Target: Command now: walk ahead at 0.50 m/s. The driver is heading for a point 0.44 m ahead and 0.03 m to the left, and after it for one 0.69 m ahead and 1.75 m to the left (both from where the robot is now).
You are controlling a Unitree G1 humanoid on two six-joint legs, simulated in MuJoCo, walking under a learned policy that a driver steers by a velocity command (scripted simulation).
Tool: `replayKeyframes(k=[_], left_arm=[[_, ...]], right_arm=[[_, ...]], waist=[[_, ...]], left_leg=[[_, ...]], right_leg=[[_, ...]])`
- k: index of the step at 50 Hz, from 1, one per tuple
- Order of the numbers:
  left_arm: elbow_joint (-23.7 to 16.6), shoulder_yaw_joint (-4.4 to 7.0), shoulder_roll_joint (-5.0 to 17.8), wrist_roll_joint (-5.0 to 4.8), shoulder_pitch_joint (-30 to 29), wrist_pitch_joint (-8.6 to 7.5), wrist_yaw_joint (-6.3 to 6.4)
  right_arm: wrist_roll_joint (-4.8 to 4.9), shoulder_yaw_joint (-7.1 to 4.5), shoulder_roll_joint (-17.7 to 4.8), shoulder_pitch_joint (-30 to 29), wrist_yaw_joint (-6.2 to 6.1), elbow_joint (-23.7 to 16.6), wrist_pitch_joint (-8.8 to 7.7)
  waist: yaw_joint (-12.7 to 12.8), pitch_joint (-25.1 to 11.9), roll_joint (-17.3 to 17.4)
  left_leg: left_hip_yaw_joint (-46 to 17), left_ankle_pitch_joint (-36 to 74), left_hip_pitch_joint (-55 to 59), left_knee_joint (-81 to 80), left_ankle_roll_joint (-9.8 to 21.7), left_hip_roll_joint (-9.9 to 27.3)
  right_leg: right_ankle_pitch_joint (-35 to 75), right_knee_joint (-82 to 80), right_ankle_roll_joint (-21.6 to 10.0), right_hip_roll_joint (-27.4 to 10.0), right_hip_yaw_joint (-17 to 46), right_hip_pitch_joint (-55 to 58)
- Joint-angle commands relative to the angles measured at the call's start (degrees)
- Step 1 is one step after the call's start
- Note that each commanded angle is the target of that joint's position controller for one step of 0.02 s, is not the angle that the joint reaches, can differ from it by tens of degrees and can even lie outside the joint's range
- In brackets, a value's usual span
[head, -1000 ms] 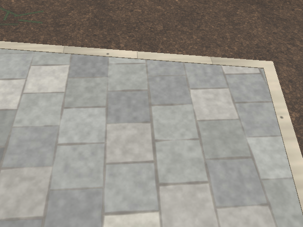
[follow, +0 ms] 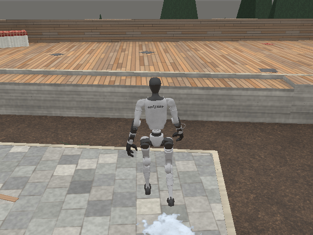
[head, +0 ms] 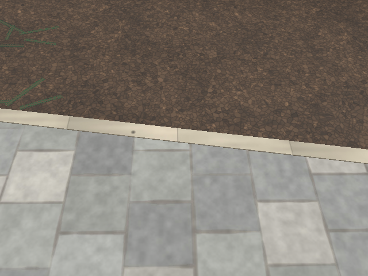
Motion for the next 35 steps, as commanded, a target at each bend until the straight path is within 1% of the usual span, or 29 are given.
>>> replayKeyframes(k=[1,2,3,4,5,6,8,10,12,14,16,18,20,21,22,23,24,25,26,27,28,29,30,31,32,33,34,35], left_arm=[[-5.78,0.91,7.15,-1.69,-3.62,-3.11,-0.42],[-6.00,1.17,6.77,-1.03,-5.71,-2.95,-0.03],[-5.71,1.61,6.24,-0.45,-5.08,-2.19,0.33],[-5.29,1.57,4.98,-0.27,-3.76,-1.31,0.41],[-4.95,1.49,3.75,-0.17,-2.96,-0.66,0.48],[-5.10,1.50,3.29,-0.06,-3.34,-0.24,0.57],[-6.49,1.74,3.78,0.40,-7.16,0.06,0.72],[-7.74,1.81,3.61,0.80,-10.97,-0.08,0.54],[-8.66,1.58,2.88,0.72,-14.28,-0.38,0.11],[-9.78,1.13,2.15,0.51,-18.41,-0.60,-0.30],[-10.84,0.74,1.91,0.26,-21.87,-0.73,-0.77],[-12.04,0.43,2.03,0.04,-24.75,-0.99,-1.41],[-13.38,0.34,2.53,-0.05,-26.85,-1.45,-2.10],[-13.72,0.49,3.16,-0.11,-26.53,-1.73,-2.35],[-13.53,0.82,4.12,-0.16,-24.83,-2.01,-2.47],[-12.77,1.48,5.59,-0.12,-21.25,-2.30,-2.41],[-10.46,2.71,7.60,0.20,-13.38,-2.48,-2.18],[-7.63,3.99,11.06,1.05,-2.11,-2.55,-1.62],[-5.95,5.46,16.62,1.80,5.44,-2.18,-1.31],[-6.01,3.79,12.06,1.22,6.16,-1.98,-1.53],[-6.69,2.70,8.74,0.63,1.04,-2.00,-1.42],[-7.71,1.91,6.32,0.64,-3.84,-1.78,-1.31],[-7.89,1.26,4.10,1.09,-7.59,-1.89,-1.48],[-7.66,0.92,2.58,1.52,-9.55,-2.25,-1.39],[-7.33,1.03,2.37,1.82,-10.38,-2.46,-1.44],[-6.98,1.26,2.31,1.92,-10.38,-2.78,-1.38],[-6.75,1.41,2.81,2.13,-10.34,-2.88,-1.21],[-6.44,1.71,3.78,2.29,-9.97,-2.96,-0.89]], right_arm=[[-0.02,-2.03,-8.83,14.22,-0.41,1.14,0.07],[-0.59,-1.49,-7.18,10.27,-0.20,0.65,-0.04],[-1.11,-0.99,-5.62,8.14,-0.07,0.48,-0.38],[-1.24,-0.81,-4.97,7.58,0.09,0.71,-0.47],[-1.07,-0.85,-5.19,8.17,0.04,1.13,-0.61],[-0.98,-1.03,-6.03,9.19,-0.20,1.65,-0.75],[-0.98,-1.38,-7.67,11.35,-0.93,2.56,-0.82],[-0.80,-1.37,-8.00,13.32,-1.60,3.31,-0.52],[-0.57,-1.24,-7.96,14.64,-2.01,3.81,-0.27],[-0.25,-1.25,-8.26,16.67,-2.22,4.60,-0.15],[-0.01,-1.31,-8.47,18.95,-2.32,5.68,0.10],[0.12,-1.47,-8.66,20.91,-2.38,6.79,0.66],[0.37,-1.76,-8.93,22.13,-2.56,7.64,1.29],[0.52,-1.91,-9.18,21.99,-2.67,7.80,1.58],[0.61,-2.11,-9.63,21.33,-2.75,7.71,1.85],[0.68,-2.30,-10.32,19.94,-2.77,7.29,2.08],[0.78,-2.06,-9.86,18.44,-2.63,6.74,2.30],[0.48,-1.25,-7.86,18.12,-2.44,5.61,2.35],[0.20,0.55,-1.34,25.98,-2.12,5.38,1.49],[0.85,0.43,-2.56,26.50,-1.79,6.49,0.47],[2.44,-1.30,-7.85,21.24,-2.02,4.93,0.16],[2.73,-1.42,-8.06,17.11,-2.45,3.57,0.19],[2.28,-1.75,-7.34,15.23,-2.90,3.15,0.59],[2.07,-2.12,-5.89,16.32,-3.19,3.58,1.46],[2.06,-2.08,-3.99,18.01,-3.25,3.97,2.47],[1.98,-2.10,-2.84,18.99,-3.45,3.90,3.28],[1.81,-2.17,-2.44,18.98,-3.67,3.55,3.93],[1.49,-2.38,-2.72,17.63,-3.80,2.64,4.35]], waist=[[-7.10,-11.19,8.07],[-5.37,-6.67,4.39],[-3.21,-4.97,5.14],[-1.99,-4.34,5.86],[-1.44,-3.91,5.76],[-1.20,-3.11,5.38],[-1.64,-1.36,3.92],[-2.47,-0.55,3.44],[-3.31,0.08,3.90],[-4.70,1.07,3.88],[-5.90,2.15,3.66],[-6.77,3.19,3.58],[-6.83,3.81,3.78],[-5.99,3.59,4.13],[-4.69,2.63,4.83],[-2.42,0.43,5.79],[1.75,-4.34,5.09],[5.82,-12.93,2.97],[4.24,-22.99,-9.68],[4.80,-28.20,-13.15],[4.14,-17.68,-9.77],[2.89,-11.39,-6.38],[1.23,-6.94,-3.92],[-0.71,-4.61,-5.40],[-2.00,-3.66,-6.58],[-2.60,-3.02,-6.24],[-3.07,-1.89,-5.63],[-3.33,-1.13,-4.76]], left_leg=[[-30.55,-8.92,36.57,-16.66,11.18,18.66],[-24.61,-4.79,27.77,-18.86,10.30,16.44],[-20.48,-1.74,22.13,-20.66,9.31,14.43],[-18.19,-0.58,18.79,-22.39,9.14,13.29],[-16.40,0.80,17.09,-23.67,9.54,12.76],[-14.90,2.48,16.27,-24.73,10.03,12.55],[-13.12,5.52,17.20,-26.07,10.52,12.64],[-11.19,7.67,19.01,-26.51,9.94,12.16],[-8.43,8.51,19.52,-26.68,8.80,10.79],[-6.78,7.66,20.24,-27.03,8.16,10.21],[-6.35,7.16,22.83,-26.66,8.08,10.82],[-6.27,8.29,26.90,-25.10,8.17,12.29],[-7.39,10.86,30.24,-22.59,7.94,14.07],[-8.20,13.07,31.33,-21.02,7.60,14.73],[-8.86,16.56,31.78,-19.14,7.12,14.99],[-8.88,24.42,31.29,-15.42,6.51,14.45],[-7.29,31.81,29.02,-7.15,5.34,11.98],[-4.79,25.20,19.36,7.25,3.16,8.44],[-1.21,-0.44,-3.92,30.83,-1.57,-0.72],[-9.71,-26.07,-9.89,41.09,-1.45,-2.55],[-10.41,-23.98,-14.99,45.24,-0.75,0.92],[-8.48,-19.32,-15.76,44.64,-0.35,3.73],[-8.22,-14.91,-13.73,41.27,-0.17,5.71],[-8.69,-11.86,-10.38,38.51,0.13,7.49],[-8.77,-10.32,-7.47,37.42,0.20,8.04],[-8.60,-9.82,-6.31,36.70,0.13,8.20],[-8.38,-8.19,-6.99,35.85,-0.14,7.98],[-8.61,-5.97,-8.52,34.25,-0.44,8.13]], right_leg=[[1.59,24.76,-2.74,-3.27,3.69,-34.44],[6.24,20.92,-2.79,-5.55,2.68,-32.25],[9.28,17.28,-2.87,-7.47,3.16,-28.43],[10.86,15.43,-2.70,-8.06,3.18,-25.42],[11.71,13.85,-2.38,-8.26,2.83,-24.34],[13.32,12.14,-1.90,-8.42,2.51,-24.95],[18.46,6.49,-0.75,-8.66,2.48,-29.06],[24.52,0.14,0.15,-8.42,2.28,-31.65],[30.27,-6.47,0.42,-7.46,1.35,-30.94],[33.81,-12.24,0.43,-6.19,-0.03,-29.58],[34.35,-16.02,0.32,-5.35,-0.65,-29.56],[32.47,-18.67,-0.15,-4.78,-0.81,-30.84],[28.88,-20.72,-1.13,-4.37,-0.46,-31.00],[26.74,-21.87,-1.69,-3.93,-0.30,-29.68],[24.73,-22.81,-2.21,-3.08,-0.61,-26.41],[23.06,-23.48,-2.92,-1.39,-1.82,-20.16],[24.83,-24.54,-4.28,0.25,-3.16,-8.76],[28.25,-21.17,-7.14,-5.14,1.75,9.90],[21.97,-22.92,-15.46,-20.87,25.00,33.93],[16.12,-30.70,-17.13,-24.10,38.50,34.49],[12.94,-32.12,-13.74,-22.14,29.90,25.67],[13.48,-33.54,-11.77,-20.19,21.98,16.50],[14.15,-36.29,-10.49,-18.00,16.39,8.18],[15.34,-38.42,-9.29,-16.32,11.54,2.79],[16.52,-40.00,-8.90,-15.43,8.45,-0.92],[18.43,-40.92,-9.16,-14.96,5.89,-2.91],[21.60,-41.83,-9.52,-14.87,3.43,-3.80],[23.49,-42.36,-9.79,-15.05,1.64,-3.87]])
Velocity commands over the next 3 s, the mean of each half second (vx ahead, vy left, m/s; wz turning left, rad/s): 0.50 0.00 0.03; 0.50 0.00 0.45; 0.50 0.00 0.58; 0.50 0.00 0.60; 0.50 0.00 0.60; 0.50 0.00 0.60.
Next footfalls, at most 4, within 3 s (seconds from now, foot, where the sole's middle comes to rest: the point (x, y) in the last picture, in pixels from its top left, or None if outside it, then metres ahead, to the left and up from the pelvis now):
0.50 right None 0.46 -0.14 -0.76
1.02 left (159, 216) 0.67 0.14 -0.76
1.50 right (181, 159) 0.94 0.06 -0.76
1.94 left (108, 175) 0.84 0.36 -0.76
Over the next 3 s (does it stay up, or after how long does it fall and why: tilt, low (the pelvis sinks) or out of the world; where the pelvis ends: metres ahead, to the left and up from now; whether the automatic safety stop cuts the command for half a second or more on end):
stays up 0.81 0.70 0.01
